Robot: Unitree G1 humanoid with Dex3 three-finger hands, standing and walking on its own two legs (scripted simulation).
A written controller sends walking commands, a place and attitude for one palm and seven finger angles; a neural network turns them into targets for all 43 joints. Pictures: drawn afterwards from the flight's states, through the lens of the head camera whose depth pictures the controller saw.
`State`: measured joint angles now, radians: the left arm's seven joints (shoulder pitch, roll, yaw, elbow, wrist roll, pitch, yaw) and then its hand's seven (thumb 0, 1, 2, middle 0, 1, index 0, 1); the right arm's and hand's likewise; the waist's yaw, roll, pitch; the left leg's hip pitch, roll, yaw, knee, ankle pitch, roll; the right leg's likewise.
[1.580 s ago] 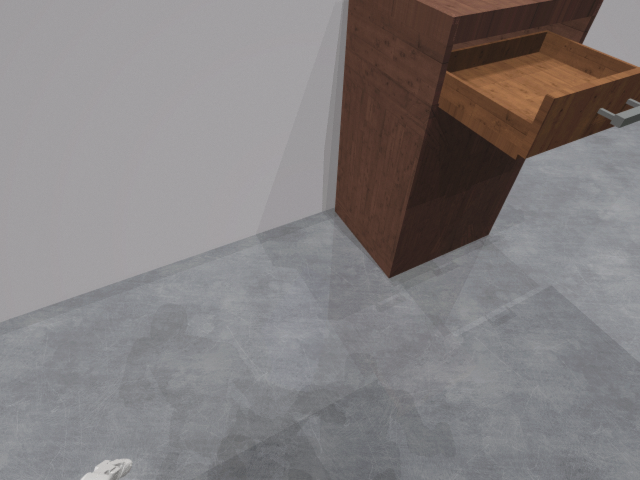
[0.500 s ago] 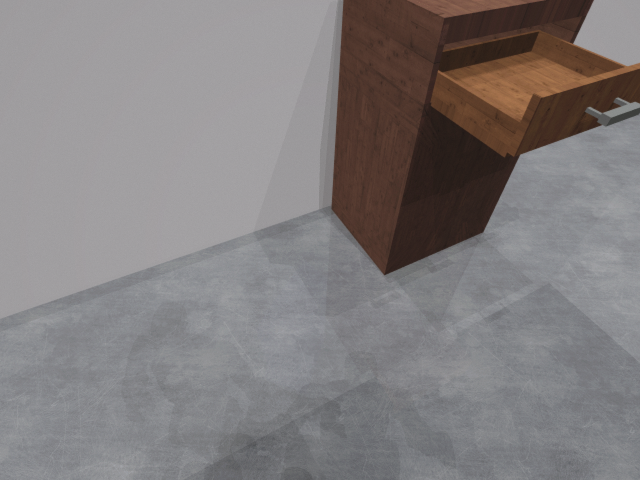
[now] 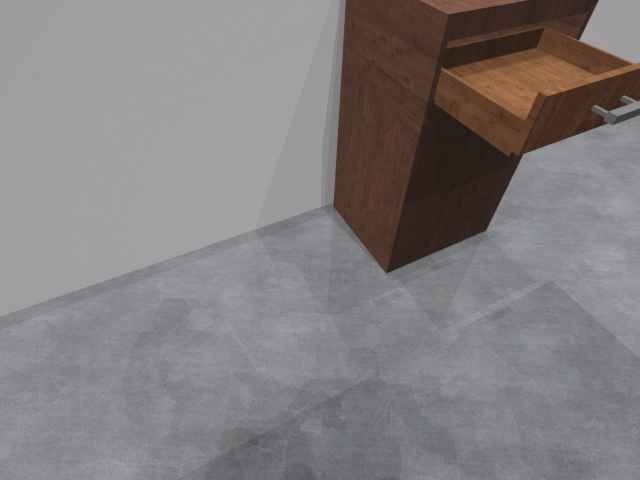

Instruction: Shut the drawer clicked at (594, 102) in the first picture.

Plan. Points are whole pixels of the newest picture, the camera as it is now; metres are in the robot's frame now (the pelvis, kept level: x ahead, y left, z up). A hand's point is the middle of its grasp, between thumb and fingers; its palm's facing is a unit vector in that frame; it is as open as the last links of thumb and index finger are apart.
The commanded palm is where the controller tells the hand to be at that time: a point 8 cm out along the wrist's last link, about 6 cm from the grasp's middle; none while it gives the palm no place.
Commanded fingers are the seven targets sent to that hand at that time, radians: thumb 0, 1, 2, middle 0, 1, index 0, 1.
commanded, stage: walk around to get in front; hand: left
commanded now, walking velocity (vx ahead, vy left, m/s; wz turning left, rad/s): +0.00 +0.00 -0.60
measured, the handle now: (619, 108) +0.89 -0.63 +0.05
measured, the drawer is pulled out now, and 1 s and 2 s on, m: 0.29 0.29 0.29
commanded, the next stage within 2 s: none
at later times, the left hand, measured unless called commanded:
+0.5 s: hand out of the picture +0.05 +0.14 -0.17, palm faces -0.18 -0.95 -0.27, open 7.4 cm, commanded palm none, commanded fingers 0.00 0.90 0.90 -0.20 -0.30 -0.20 -0.30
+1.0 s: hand out of the picture +0.13 +0.18 -0.18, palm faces -0.43 -0.87 -0.23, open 7.4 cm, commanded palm none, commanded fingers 0.00 0.90 0.90 -0.20 -0.30 -0.20 -0.30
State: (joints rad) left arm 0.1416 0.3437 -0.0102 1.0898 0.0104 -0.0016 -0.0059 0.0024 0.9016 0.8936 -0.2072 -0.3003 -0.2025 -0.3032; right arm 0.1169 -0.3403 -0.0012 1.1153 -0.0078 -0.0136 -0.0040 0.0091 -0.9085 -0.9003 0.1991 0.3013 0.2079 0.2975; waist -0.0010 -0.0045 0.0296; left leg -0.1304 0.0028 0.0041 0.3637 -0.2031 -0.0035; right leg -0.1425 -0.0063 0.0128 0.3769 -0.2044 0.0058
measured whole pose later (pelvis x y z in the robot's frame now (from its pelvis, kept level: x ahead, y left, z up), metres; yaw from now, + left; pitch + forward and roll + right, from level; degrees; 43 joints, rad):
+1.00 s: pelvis -0.03 +0.02 -0.01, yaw -30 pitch +2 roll -1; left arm 0.24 0.27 0.07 0.91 0.02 0.06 -0.01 0.00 0.90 0.89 -0.21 -0.30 -0.20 -0.30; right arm 0.15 -0.22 -0.05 0.90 0.00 0.01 -0.04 0.01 -0.91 -0.90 0.20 0.30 0.20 0.30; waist 0.03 -0.05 0.02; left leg -0.25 -0.02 -0.03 0.51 -0.32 0.00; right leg -0.39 0.17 0.25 0.49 -0.15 -0.01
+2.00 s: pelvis +0.00 +0.01 -0.02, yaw -67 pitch +1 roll -1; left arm 0.28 0.24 0.07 0.94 0.02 0.04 -0.02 0.00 0.90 0.89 -0.21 -0.30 -0.20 -0.30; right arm 0.19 -0.21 -0.05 0.89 -0.02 -0.01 -0.01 0.01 -0.91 -0.90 0.20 0.30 0.20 0.30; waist 0.03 -0.05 0.00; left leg -0.29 0.05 0.09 0.59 -0.32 -0.02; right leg -0.29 0.06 0.13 0.63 -0.38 0.00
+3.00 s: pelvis +0.06 -0.40 -0.01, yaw -97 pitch +1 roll -1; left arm 0.37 0.17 0.05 1.03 0.02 -0.07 0.00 0.00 0.91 0.89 -0.20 -0.30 -0.20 -0.30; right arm 0.09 -0.17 -0.04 0.93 -0.03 -0.03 0.02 0.01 -0.91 -0.90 0.19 0.30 0.20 0.30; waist 0.06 0.01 0.03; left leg -0.51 0.11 0.09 0.68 -0.20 -0.04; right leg -0.05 0.08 0.00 0.42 -0.39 -0.07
